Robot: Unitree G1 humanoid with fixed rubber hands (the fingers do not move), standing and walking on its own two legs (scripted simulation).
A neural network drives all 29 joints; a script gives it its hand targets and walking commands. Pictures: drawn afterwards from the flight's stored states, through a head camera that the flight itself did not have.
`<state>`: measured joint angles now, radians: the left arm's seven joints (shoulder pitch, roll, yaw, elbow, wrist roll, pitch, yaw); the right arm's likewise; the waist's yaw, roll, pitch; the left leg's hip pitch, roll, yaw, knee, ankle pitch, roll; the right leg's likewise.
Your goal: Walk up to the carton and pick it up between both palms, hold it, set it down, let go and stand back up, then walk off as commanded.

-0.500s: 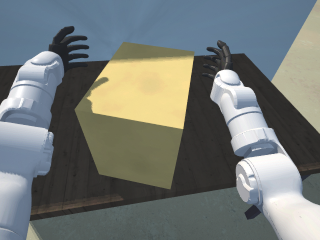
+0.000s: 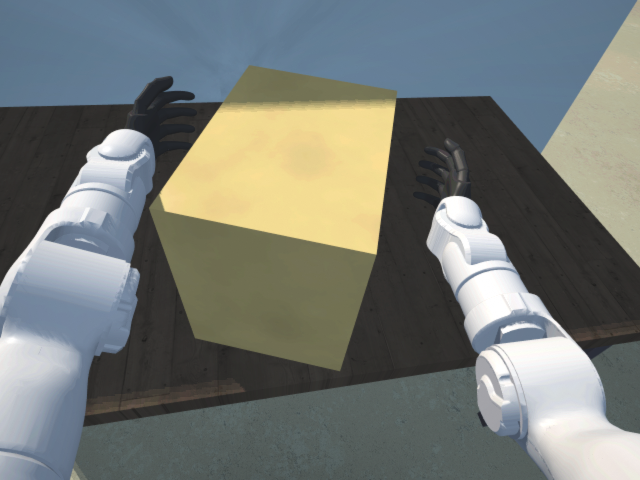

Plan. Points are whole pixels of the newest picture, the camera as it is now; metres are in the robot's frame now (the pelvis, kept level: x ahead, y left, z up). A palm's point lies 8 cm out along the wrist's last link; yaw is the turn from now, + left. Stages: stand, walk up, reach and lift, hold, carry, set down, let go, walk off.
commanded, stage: reach and lift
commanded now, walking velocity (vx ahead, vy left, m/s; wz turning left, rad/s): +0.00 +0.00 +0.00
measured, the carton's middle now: (294, 216) +0.46 -0.02 +0.06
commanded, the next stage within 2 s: none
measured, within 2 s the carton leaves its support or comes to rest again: leaves its support in 1.96 s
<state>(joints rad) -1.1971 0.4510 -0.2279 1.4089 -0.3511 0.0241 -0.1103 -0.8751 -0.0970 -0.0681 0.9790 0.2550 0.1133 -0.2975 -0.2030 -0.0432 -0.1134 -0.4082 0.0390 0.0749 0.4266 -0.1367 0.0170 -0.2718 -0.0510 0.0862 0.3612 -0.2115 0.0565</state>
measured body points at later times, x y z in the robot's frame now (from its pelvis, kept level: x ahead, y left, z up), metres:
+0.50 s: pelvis +0.00 +0.00 +0.00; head +0.05 +0.05 +0.44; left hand +0.51 +0.13 +0.13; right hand +0.41 -0.21 +0.11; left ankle +0.04 +0.11 -0.74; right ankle -0.02 -0.18 -0.74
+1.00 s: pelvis +0.00 +0.00 +0.00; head +0.05 +0.05 +0.44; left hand +0.51 +0.12 +0.13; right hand +0.41 -0.19 +0.11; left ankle +0.04 +0.11 -0.74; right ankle -0.02 -0.18 -0.74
